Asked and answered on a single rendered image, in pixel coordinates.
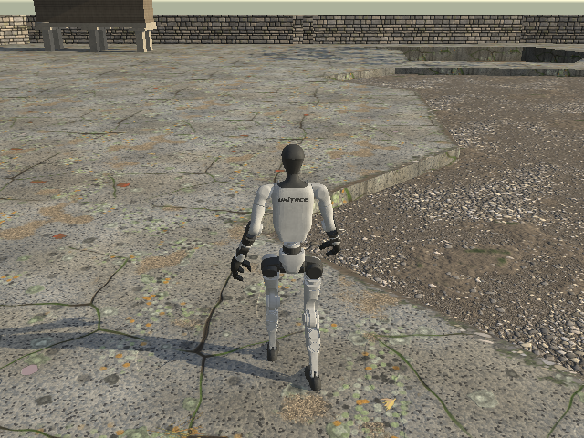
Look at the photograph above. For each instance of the robot right upper arm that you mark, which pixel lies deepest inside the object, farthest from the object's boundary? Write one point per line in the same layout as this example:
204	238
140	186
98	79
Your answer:
321	193

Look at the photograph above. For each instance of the right robot forearm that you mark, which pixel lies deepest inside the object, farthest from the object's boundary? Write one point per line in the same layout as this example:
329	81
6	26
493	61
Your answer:
333	236

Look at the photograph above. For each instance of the left robot forearm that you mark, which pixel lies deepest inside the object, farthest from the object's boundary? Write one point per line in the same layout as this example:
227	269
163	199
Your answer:
245	244

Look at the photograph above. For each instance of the robot right hand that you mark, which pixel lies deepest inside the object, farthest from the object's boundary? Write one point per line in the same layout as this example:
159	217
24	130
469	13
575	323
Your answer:
335	249

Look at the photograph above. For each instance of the robot left upper arm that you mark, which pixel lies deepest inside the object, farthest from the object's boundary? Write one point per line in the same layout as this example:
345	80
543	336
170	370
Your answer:
263	193

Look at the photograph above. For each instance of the robot left shin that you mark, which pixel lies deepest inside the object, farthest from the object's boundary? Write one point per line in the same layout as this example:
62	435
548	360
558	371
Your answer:
271	324

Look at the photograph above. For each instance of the robot left hand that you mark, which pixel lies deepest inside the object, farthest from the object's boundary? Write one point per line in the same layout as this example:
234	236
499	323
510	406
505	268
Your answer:
235	266

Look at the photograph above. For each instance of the right robot thigh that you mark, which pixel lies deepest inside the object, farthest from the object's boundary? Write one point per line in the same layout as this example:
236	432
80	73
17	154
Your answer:
312	280

